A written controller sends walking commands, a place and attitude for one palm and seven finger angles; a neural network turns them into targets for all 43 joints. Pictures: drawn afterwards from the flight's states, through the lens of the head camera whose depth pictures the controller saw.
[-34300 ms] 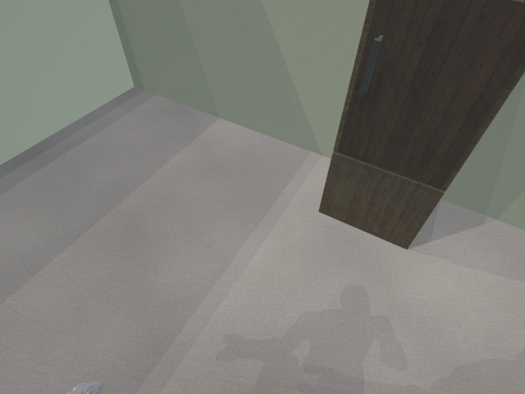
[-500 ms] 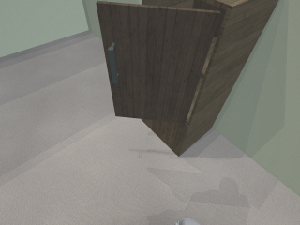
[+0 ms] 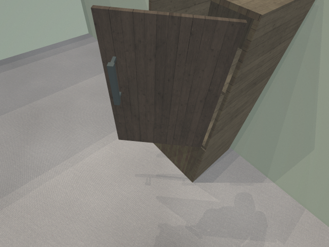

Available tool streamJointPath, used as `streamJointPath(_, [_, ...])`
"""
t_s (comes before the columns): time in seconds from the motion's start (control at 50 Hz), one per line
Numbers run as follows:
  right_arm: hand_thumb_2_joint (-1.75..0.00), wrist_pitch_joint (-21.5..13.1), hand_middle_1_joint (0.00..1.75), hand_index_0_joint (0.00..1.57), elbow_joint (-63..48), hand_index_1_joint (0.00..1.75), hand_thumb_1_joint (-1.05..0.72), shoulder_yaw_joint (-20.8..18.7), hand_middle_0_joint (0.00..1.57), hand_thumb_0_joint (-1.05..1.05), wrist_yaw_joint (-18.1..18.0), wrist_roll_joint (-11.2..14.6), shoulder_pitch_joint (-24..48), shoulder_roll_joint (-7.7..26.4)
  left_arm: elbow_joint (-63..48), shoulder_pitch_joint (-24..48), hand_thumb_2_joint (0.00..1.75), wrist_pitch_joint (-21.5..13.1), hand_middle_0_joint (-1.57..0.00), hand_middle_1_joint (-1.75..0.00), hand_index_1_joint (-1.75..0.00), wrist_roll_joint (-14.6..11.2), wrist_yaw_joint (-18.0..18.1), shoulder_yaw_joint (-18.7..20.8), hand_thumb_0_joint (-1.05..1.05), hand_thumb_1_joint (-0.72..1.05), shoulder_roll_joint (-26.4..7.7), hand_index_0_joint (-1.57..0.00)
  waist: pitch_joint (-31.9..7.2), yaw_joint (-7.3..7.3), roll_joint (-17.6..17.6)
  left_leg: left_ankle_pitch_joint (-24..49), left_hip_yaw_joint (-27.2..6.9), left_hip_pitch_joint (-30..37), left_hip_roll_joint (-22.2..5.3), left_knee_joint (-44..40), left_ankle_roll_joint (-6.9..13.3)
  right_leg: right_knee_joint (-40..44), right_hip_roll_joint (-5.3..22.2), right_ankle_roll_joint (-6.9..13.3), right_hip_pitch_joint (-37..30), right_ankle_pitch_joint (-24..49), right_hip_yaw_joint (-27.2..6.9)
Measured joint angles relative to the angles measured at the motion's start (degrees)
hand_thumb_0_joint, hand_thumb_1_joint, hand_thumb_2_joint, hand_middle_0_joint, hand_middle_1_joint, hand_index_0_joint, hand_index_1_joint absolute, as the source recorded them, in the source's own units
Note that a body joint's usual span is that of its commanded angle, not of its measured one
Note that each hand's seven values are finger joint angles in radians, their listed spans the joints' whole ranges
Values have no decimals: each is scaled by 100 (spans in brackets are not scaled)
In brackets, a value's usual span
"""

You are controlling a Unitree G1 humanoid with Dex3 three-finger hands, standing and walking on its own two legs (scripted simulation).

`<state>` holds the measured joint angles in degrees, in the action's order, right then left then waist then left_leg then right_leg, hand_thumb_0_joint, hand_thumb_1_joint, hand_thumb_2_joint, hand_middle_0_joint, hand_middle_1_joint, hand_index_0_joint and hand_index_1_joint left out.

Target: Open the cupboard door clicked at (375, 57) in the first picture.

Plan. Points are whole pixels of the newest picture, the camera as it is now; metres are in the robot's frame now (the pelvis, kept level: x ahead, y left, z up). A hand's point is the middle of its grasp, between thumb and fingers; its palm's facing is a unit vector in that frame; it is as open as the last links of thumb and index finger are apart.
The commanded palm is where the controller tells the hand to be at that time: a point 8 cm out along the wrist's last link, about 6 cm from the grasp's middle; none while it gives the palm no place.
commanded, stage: come to a stop and stand still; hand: left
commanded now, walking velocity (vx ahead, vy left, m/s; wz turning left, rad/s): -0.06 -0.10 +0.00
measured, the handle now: (115, 82) +0.59 +0.20 +0.04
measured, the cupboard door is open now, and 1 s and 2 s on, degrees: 44 44 44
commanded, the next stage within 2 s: look again from close up in 1.00 s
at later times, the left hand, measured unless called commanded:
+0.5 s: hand out of the picture -0.02 +0.16 -0.17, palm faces +0.03 -0.98 -0.21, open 7.4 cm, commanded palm none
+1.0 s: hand out of the picture -0.08 +0.18 -0.17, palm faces +0.03 -0.99 -0.17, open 7.4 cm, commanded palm none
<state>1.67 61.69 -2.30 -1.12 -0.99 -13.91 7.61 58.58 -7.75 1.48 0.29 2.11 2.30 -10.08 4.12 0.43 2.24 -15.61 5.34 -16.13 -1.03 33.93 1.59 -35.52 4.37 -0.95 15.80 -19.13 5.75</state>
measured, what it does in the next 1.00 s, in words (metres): steps on the spot: right foot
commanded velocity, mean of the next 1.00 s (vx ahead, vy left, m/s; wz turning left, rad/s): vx -0.01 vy -0.02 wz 0.00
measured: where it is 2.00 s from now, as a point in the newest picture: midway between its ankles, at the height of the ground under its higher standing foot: outside the picture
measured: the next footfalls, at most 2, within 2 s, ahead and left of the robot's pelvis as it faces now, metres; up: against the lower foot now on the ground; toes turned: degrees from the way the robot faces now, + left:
right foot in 0.26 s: -0.02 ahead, -0.13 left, +0.00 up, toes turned -3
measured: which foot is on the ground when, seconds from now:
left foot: down 0.00-1.00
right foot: up 0.00-0.24, down 0.26-1.00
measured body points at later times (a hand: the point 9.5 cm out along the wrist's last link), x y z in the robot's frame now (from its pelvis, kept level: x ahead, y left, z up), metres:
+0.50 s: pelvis -0.05 -0.02 +0.00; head -0.05 -0.02 +0.45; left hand -0.02 +0.21 -0.15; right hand +0.01 -0.26 -0.15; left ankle +0.02 +0.10 -0.73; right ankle -0.06 -0.13 -0.73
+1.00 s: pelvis -0.06 +0.00 +0.01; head -0.07 +0.02 +0.46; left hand -0.08 +0.23 -0.16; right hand -0.07 -0.22 -0.14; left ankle +0.02 +0.10 -0.73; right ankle -0.06 -0.13 -0.73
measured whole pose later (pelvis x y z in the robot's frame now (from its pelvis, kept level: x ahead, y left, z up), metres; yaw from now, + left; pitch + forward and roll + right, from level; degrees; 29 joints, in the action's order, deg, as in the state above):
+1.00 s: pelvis -0.06 +0.00 +0.01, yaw +1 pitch -1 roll -1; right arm 0.3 60.6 -0.5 -0.2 -1.1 -18.8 8.0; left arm 59.0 -21.2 0.1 1.0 1.7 -0.2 -10.3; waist 0.0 0.3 1.4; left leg -7.7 4.3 -20.1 -1.3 28.3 2.3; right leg -28.5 1.2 -0.8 12.5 -15.2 3.3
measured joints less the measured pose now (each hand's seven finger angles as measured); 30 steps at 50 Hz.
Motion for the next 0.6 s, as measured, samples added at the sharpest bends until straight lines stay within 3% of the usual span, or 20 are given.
streamJointPath(0.06, [-90, -52, 30, 20, -164, 30, -92, -2, 20, 1, -89, -57, 174, 36, 1, -92, 90, 129, -20, -30, -30, 5, -3, 42, -1, 92, -109, -20, -15, -48, 39, -18, 38, -15, 37, -131, 118, -960, -130, 51, 293, -837, -294])
streamJointPath(0.12, [-90, -86, 30, 20, -282, 30, -92, 7, 20, 1, -105, -73, 351, 116, 23, -188, 90, 153, -19, -30, -30, 6, -17, 64, 0, 92, -158, -20, 4, -79, -38, 157, 10, -25, 18, -327, 128, -1350, -263, 53, 339, -1052, -412])
streamJointPath(0.2, [-90, -105, 30, 20, -355, 30, -91, -4, 20, 1, -83, -52, 546, 214, 50, -373, 90, 139, -19, -30, -30, 16, -49, 36, 0, 91, -172, -19, -29, -112, -143, 324, 21, -62, -26, -503, 92, -715, -292, 38, 28, -842, -355])
streamJointPath(0.28, [-90, -94, 30, 20, -352, 30, -91, -25, 20, 1, -46, 18, 601, 265, 88, -601, 90, 46, -19, -30, -30, 52, -61, -10, 0, 91, -185, -19, -119, -137, -138, 317, 83, -206, -17, -344, -9, 579, -262, 77, -504, 55, -410])
streamJointPath(0.34, [-90, -37, 30, 20, -535, 30, -90, -6, 20, 1, 4, 37, 552, 394, 27, -806, 90, -35, -19, -30, -30, 98, 61, -159, 0, 91, -33, -19, -69, -64, -411, 273, 0, -256, -203, -161, -80, 558, -448, 99, -528, 62, -356])
streamJointPath(0.6, [-90, 9, 30, 20, -593, 30, -90, 143, 20, 1, 127, -48, -263, 229, -345, -1069, 90, -52, -20, -30, -30, 73, -28, -274, 1, 91, 40, -20, -339, 45, -216, 419, -170, -360, -172, -18, -86, 201, -432, 177, -397, 6, -192])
